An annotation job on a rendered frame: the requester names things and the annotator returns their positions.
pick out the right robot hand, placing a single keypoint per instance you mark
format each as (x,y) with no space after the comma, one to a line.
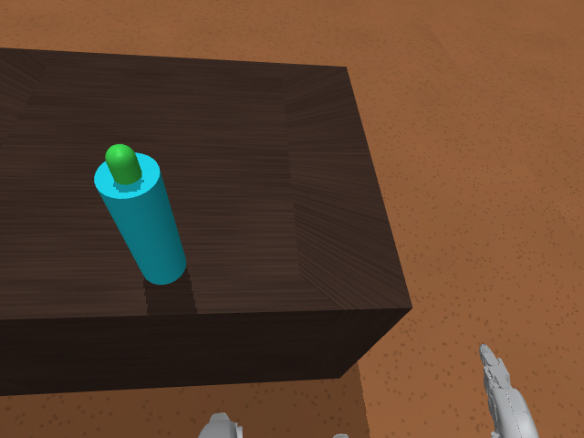
(508,408)

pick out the bottle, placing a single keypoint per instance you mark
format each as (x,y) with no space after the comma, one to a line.
(131,186)

